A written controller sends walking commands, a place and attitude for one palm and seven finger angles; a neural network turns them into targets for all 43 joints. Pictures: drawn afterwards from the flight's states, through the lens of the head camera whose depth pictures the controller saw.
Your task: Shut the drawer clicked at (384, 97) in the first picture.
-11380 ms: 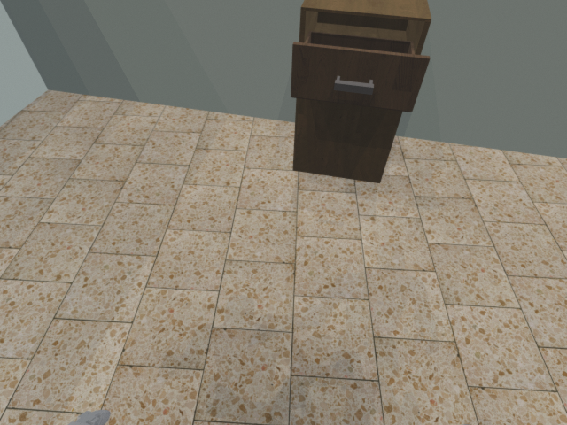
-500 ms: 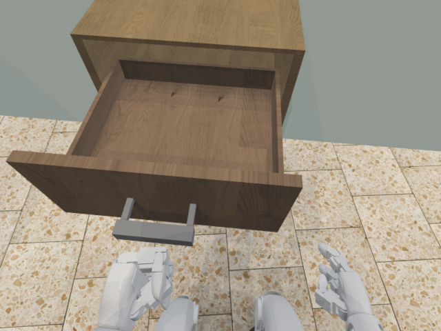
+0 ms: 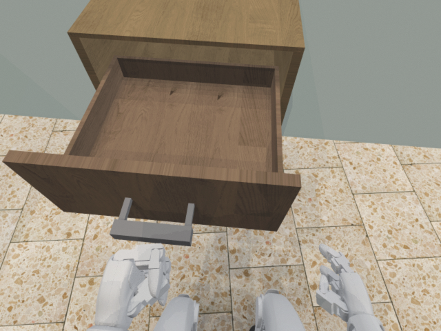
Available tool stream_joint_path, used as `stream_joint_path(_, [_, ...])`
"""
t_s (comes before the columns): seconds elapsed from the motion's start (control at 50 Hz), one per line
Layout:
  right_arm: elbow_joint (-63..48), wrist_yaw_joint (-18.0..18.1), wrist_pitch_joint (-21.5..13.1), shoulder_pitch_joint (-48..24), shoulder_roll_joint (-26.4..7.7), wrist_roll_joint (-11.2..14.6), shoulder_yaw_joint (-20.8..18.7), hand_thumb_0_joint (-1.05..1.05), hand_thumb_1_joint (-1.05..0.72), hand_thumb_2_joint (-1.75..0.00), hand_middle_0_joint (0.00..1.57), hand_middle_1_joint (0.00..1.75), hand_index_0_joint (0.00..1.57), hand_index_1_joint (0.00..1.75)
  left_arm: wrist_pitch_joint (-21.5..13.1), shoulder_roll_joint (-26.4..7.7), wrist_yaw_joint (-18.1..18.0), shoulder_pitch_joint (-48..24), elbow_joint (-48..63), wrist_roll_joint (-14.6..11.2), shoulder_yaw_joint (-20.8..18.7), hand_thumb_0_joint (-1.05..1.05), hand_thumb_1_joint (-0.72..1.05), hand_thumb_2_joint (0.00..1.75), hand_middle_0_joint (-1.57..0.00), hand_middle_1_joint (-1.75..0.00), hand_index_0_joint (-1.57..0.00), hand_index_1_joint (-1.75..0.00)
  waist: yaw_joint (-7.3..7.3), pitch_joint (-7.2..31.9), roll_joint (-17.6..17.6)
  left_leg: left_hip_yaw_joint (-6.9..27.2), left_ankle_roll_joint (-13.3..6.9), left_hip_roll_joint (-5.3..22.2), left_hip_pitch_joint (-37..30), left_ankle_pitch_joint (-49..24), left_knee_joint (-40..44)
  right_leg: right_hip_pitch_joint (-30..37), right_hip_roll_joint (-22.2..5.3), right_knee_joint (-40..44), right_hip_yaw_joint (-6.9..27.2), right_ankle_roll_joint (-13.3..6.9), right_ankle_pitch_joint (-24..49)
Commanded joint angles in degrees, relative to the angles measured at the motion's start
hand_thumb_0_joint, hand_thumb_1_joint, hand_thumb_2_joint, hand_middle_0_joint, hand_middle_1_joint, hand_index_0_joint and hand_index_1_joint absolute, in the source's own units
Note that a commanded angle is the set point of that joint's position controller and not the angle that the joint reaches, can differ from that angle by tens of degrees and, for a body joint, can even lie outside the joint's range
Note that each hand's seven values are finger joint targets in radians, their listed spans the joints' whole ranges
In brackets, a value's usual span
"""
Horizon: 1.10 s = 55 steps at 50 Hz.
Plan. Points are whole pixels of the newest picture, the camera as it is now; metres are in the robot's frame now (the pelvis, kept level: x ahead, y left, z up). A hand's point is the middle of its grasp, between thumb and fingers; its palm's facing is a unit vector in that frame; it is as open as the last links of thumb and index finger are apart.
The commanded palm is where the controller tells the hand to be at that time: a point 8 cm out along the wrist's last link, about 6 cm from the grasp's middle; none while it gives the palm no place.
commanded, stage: push the drawer shut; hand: left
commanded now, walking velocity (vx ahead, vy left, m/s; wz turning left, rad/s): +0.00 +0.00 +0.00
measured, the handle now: (155, 219) +0.29 +0.12 +0.05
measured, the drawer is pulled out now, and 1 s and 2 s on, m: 0.30 0.22 0.10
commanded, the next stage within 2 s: none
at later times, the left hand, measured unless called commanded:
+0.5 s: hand (170, 262) +0.23 +0.09 +0.05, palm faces -0.11 -0.99 -0.02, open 2.8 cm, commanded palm +0.24 +0.14 +0.06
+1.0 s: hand (178, 222) +0.29 +0.09 +0.05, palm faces -0.12 -0.99 -0.03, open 2.8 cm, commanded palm +0.29 +0.13 +0.06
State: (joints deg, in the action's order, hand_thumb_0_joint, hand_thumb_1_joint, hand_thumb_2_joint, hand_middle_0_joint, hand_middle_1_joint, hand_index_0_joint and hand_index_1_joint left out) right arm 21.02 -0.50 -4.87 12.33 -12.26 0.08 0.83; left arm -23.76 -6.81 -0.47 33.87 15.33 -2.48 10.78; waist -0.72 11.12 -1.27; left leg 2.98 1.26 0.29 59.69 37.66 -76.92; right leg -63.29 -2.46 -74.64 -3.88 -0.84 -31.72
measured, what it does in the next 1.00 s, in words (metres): stands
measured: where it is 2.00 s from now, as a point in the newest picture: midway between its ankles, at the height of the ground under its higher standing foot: outside the picture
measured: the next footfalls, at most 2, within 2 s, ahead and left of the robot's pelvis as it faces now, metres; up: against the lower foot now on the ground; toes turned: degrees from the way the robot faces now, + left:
none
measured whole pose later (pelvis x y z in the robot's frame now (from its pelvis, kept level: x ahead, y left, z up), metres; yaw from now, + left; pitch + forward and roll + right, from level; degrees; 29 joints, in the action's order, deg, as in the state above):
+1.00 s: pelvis -0.02 +0.02 +0.02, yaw +0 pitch +19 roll -1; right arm 29.0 -0.6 -3.2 11.7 -13.8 -0.3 2.1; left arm -20.6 -7.4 -5.2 0.5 -9.5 -2.8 10.0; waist -2.8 8.6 -1.3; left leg 2.3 -0.2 -1.0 58.5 33.2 -72.4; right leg -61.2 -3.5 -69.1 -3.2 0.6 -27.1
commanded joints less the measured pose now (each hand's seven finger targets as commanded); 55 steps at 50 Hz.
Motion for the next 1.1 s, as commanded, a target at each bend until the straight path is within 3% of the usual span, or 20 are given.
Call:
stream_joint_path(0.0, [-9.65, 0.88, -3.43, -2.10, -6.23, 0.27, -3.11, 0.00, -0.90, -0.90, 0.20, 0.30, 0.20, 0.30, -3.39, -1.44, 0.09, 0.36, 11.31, 0.54, 0.14, 0.00, 0.90, 0.90, -1.40, -1.60, -1.40, -1.60, -1.79, 11.64, 3.79, -1.57, -2.40, -1.28, -3.07, -16.38, 10.61, 16.89, 0.88, 12.15, 2.44, -0.86, 12.01])
stream_joint_path(0.14, [-9.43, 0.88, -3.25, -1.84, -6.45, 0.10, -2.68, 0.00, -0.90, -0.90, 0.20, 0.30, 0.20, 0.30, -2.43, -1.32, -1.31, -4.67, 9.21, 0.43, -1.23, 0.00, 0.90, 0.90, -1.40, -1.60, -1.40, -1.60, -1.50, 12.30, 2.66, -1.64, -2.16, -1.48, -3.54, -15.85, 11.27, 16.85, 0.84, 12.38, 2.27, -0.98, 10.87])
stream_joint_path(0.24, [-8.27, 1.02, -3.51, -1.66, -6.86, 0.01, -2.51, 0.00, -0.90, -0.90, 0.20, 0.30, 0.20, 0.30, -2.67, -0.96, -2.23, -11.16, 9.29, 0.40, -0.58, 0.00, 0.90, 0.90, -1.40, -1.60, -1.40, -1.60, -2.68, 13.12, 1.90, -1.16, -2.18, -1.23, -4.71, -16.30, 11.34, 15.67, 0.88, 12.16, 1.64, -0.92, 11.04])
stream_joint_path(0.34, [-6.42, 1.45, -3.79, -2.23, -7.30, -0.14, -2.15, 0.00, -0.90, -0.90, 0.20, 0.30, 0.20, 0.30, -2.63, -0.80, -3.15, -21.26, 6.95, 0.81, 0.33, 0.00, 0.90, 0.90, -1.40, -1.60, -1.40, -1.60, -4.04, 11.90, 0.84, -0.63, -2.32, -1.23, -4.49, -12.12, 11.62, 12.82, 0.75, 13.12, 1.52, -0.92, 5.31])
stream_joint_path(0.42, [-5.52, 1.54, -3.84, -2.47, -7.58, -0.07, -1.90, 0.00, -0.90, -0.90, 0.20, 0.30, 0.20, 0.30, -1.54, -0.19, -3.56, -26.20, 4.63, 0.80, 1.33, 0.00, 0.90, 0.90, -1.40, -1.60, -1.40, -1.60, -4.14, 13.34, -0.37, -0.43, -2.39, -1.42, -5.71, -11.58, 12.64, 13.03, 0.56, 13.55, 1.32, -0.97, 4.96])
stream_joint_path(0.5, [-4.49, 1.65, -3.34, -2.49, -8.05, 0.12, -1.74, 0.00, -0.90, -0.90, 0.20, 0.30, 0.20, 0.30, 0.26, -0.97, -3.93, -30.79, 1.74, 0.66, 0.30, 0.00, 0.90, 0.90, -1.40, -1.60, -1.40, -1.60, -4.19, 13.72, 0.68, 0.02, -2.50, -1.33, -6.53, -10.98, 14.03, 13.62, 0.58, 14.28, 0.94, -1.00, 4.59])
stream_joint_path(0.54, [-4.52, 1.53, -3.15, -2.65, -8.07, 0.16, -1.81, 0.00, -0.90, -0.90, 0.20, 0.30, 0.20, 0.30, 0.90, -0.58, -3.96, -31.48, 0.83, 0.32, -0.04, 0.00, 0.90, 0.90, -1.40, -1.60, -1.40, -1.60, -3.56, 14.69, 0.00, -0.05, -2.33, -1.51, -7.11, -10.61, 14.93, 14.33, 0.45, 14.53, 0.94, -0.93, 4.35])
stream_joint_path(0.62, [-3.99, 1.29, -2.59, -2.78, -8.19, 0.20, -1.50, 0.00, -0.90, -0.90, 0.20, 0.30, 0.20, 0.30, 1.85, 0.13, -4.56, -34.84, -2.67, 0.18, 0.01, 0.00, 0.90, 0.90, -1.40, -1.60, -1.40, -1.60, -3.95, 12.77, 0.61, 0.05, -2.27, -1.52, -7.23, -9.72, 16.16, 14.19, 0.51, 15.38, 0.74, -0.96, 3.73])
stream_joint_path(0.66, [-3.46, 1.30, -2.46, -2.74, -8.25, 0.14, -1.44, 0.00, -0.90, -0.90, 0.20, 0.30, 0.20, 0.30, 1.61, 0.25, -4.95, -38.96, -4.34, 0.05, -0.05, 0.00, 0.90, 0.90, -1.40, -1.60, -1.40, -1.60, -4.66, 11.84, 1.72, 0.15, -2.43, -1.58, -6.61, -7.69, 16.31, 13.63, 0.51, 15.92, 0.84, -0.78, 2.15])
stream_joint_path(0.72, [-2.54, 1.30, -2.26, -2.73, -8.29, 0.05, -1.42, 0.00, -0.90, -0.90, 0.20, 0.30, 0.20, 0.30, 0.87, -0.19, -5.41, -43.14, -6.75, 0.07, -1.16, 0.00, 0.90, 0.90, -1.40, -1.60, -1.40, -1.60, -4.49, 12.45, 0.86, 0.05, -2.39, -1.74, -6.84, -7.65, 16.82, 14.05, 0.49, 15.82, 0.99, -0.91, 2.40])
stream_joint_path(0.82, [-1.54, 0.89, -1.91, -2.60, -8.52, 0.01, -1.79, 0.00, -0.90, -0.90, 0.20, 0.30, 0.20, 0.30, -0.04, -0.45, -5.41, -45.28, -9.00, -0.45, -2.66, 0.00, 0.90, 0.90, -1.40, -1.60, -1.40, -1.60, -3.74, 15.08, 0.00, 0.05, -2.18, -1.60, -8.91, -11.54, 17.36, 15.42, 0.52, 15.27, 0.84, -1.17, 5.92])
stream_joint_path(0.9, [-0.62, 0.65, -1.34, -2.34, -8.70, -0.04, -2.03, 0.00, -0.90, -0.90, 0.20, 0.30, 0.20, 0.30, -0.16, 0.43, -5.64, -48.62, -11.96, -0.44, -2.11, 0.00, 0.90, 0.90, -1.40, -1.60, -1.40, -1.60, -4.84, 14.16, 1.28, 0.15, -2.27, -1.28, -8.94, -11.93, 17.42, 14.87, 0.53, 15.56, 0.63, -0.99, 6.45])
stream_joint_path(0.96, [-0.08, 0.43, -1.13, -2.06, -8.68, -0.10, -2.26, 0.00, -0.90, -0.90, 0.20, 0.30, 0.20, 0.30, -0.97, 0.81, -5.77, -50.80, -11.97, -0.40, -2.21, 0.00, 0.90, 0.90, -1.40, -1.60, -1.40, -1.60, -4.48, 15.79, -0.28, 0.19, -2.04, -1.28, -10.51, -13.41, 17.61, 15.06, 0.52, 15.03, 0.56, -1.11, 7.88])
stream_joint_path(1.02, [0.67, 0.44, -0.71, -1.72, -8.84, -0.16, -2.36, 0.00, -0.90, -0.90, 0.20, 0.30, 0.20, 0.30, -1.36, 0.40, -5.84, -53.37, -14.02, -0.22, -2.71, 0.00, 0.90, 0.90, -1.40, -1.60, -1.40, -1.60, -5.10, 16.07, 1.16, 0.15, -2.15, -1.15, -10.27, -14.06, 17.30, 15.26, 0.59, 15.11, 0.75, -0.94, 8.62])
stream_joint_path(1.08, [1.20, 0.44, -0.43, -1.56, -8.85, -0.12, -2.46, 0.00, -0.90, -0.90, 0.20, 0.30, 0.20, 0.30, -1.85, -0.39, -5.70, -55.01, -15.55, -0.59, -4.17, 0.00, 0.90, 0.90, -1.40, -1.60, -1.40, -1.60, -4.82, 16.64, 1.63, -0.26, -2.24, -1.31, -9.72, -14.10, 17.19, 16.57, 0.56, 15.47, 1.18, -0.94, 8.85])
